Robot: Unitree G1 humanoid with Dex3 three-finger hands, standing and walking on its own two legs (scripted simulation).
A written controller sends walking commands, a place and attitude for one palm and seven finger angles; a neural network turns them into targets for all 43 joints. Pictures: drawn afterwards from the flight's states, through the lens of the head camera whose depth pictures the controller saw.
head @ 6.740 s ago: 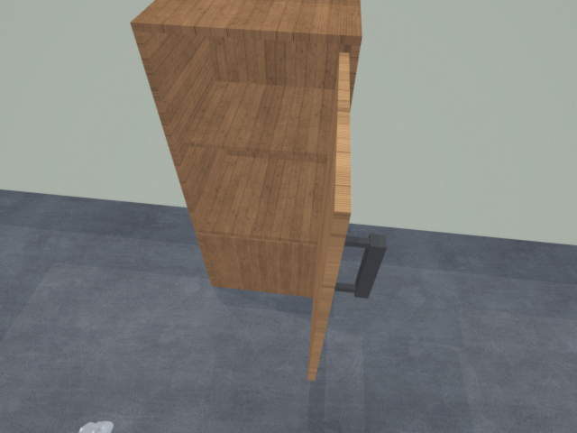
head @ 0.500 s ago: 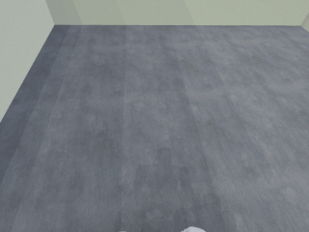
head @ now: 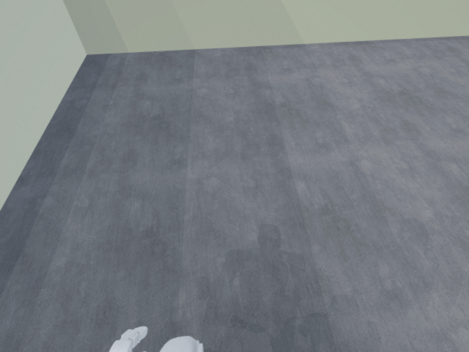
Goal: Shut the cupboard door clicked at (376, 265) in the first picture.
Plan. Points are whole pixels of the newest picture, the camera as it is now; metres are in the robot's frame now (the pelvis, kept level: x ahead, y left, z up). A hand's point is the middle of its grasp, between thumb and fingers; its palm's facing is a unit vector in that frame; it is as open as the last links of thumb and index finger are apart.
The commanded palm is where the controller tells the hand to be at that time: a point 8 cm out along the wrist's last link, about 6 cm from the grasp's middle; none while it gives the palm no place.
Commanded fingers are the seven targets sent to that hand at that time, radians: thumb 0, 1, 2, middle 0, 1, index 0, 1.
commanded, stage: walk to a spot facing it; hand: left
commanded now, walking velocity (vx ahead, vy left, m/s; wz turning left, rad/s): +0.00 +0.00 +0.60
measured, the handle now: out of the picture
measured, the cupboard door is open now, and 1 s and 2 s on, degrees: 91 91 91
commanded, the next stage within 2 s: none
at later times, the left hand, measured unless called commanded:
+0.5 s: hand out of the picture +0.06 +0.26 -0.17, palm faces +0.30 -0.91 -0.28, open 7.4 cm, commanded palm none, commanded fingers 0.00 0.90 0.90 -0.20 -0.30 -0.20 -0.30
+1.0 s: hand out of the picture -0.04 +0.17 -0.16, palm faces +0.59 -0.76 -0.27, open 7.4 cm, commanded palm none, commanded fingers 0.00 0.90 0.90 -0.20 -0.30 -0.20 -0.30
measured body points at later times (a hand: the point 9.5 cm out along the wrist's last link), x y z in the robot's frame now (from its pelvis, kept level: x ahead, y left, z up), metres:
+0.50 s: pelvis +0.04 +0.02 +0.00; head +0.08 +0.05 +0.44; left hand +0.05 +0.31 -0.14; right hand +0.19 -0.20 -0.14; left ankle +0.06 +0.13 -0.74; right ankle +0.07 -0.13 -0.68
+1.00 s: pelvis +0.04 -0.02 +0.00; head +0.09 +0.00 +0.45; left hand -0.07 +0.21 -0.14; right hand +0.28 -0.18 -0.15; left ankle -0.05 +0.09 -0.70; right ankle +0.09 -0.12 -0.74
